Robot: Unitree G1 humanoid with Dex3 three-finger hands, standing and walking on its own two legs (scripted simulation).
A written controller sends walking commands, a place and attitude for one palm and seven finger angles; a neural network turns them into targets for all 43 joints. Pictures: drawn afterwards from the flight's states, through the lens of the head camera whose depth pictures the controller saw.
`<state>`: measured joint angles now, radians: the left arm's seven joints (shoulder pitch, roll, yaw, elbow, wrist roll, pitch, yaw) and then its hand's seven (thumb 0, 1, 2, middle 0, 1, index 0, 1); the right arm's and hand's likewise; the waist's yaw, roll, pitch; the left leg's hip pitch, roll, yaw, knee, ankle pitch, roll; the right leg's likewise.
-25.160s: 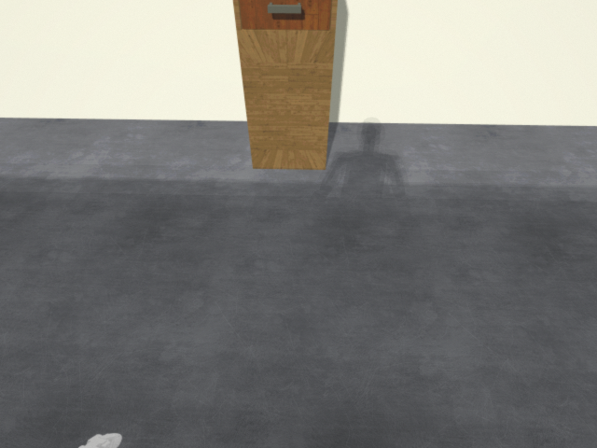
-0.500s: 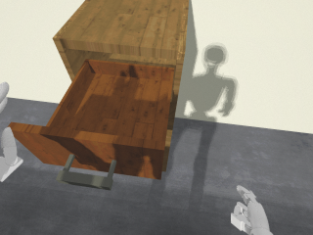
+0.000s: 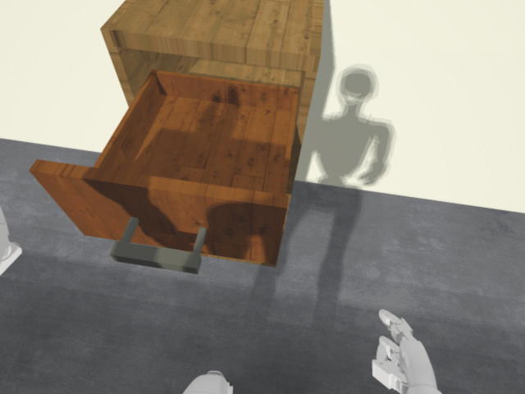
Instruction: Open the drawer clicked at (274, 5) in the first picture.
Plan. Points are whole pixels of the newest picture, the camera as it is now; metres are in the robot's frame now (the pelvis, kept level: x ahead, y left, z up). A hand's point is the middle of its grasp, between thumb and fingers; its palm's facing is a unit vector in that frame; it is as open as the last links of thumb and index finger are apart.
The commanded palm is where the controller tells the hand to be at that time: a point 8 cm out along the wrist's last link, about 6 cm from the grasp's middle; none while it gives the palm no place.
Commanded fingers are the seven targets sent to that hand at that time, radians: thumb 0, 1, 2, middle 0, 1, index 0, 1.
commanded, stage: step back with the hand held close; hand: left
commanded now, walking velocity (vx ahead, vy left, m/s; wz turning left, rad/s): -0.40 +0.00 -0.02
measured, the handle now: (161, 243) +0.31 +0.18 +0.04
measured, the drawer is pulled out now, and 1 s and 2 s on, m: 0.30 0.30 0.30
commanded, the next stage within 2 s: stop stepping back and stand still in 0.34 s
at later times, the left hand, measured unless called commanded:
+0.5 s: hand out of the picture +0.08 +0.22 +0.23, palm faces +0.34 -0.78 -0.53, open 7.4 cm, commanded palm +0.00 +0.27 +0.23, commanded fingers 0.00 0.90 0.90 -0.20 -0.30 -0.20 -0.30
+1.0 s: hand out of the picture -0.04 +0.23 +0.23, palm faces +0.44 -0.76 -0.47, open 7.4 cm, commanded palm -0.10 +0.27 +0.23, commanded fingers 0.00 0.90 0.90 -0.20 -0.30 -0.20 -0.30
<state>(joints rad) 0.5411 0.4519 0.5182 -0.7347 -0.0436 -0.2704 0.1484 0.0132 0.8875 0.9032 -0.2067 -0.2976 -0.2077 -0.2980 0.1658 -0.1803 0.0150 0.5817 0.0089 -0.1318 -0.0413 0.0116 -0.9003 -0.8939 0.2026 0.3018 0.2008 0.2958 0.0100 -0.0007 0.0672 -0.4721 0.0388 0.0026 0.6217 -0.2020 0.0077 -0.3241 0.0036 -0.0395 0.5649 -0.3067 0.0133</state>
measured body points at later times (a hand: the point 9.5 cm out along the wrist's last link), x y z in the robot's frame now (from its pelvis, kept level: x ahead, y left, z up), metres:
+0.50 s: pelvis -0.13 -0.01 +0.00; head -0.08 +0.01 +0.45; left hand +0.05 +0.26 +0.25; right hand +0.07 -0.21 -0.07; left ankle +0.00 +0.11 -0.73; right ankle -0.20 -0.14 -0.72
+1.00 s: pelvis -0.22 -0.01 +0.01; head -0.22 +0.00 +0.46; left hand -0.07 +0.27 +0.25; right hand -0.06 -0.24 -0.08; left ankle -0.19 +0.11 -0.72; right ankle -0.20 -0.14 -0.73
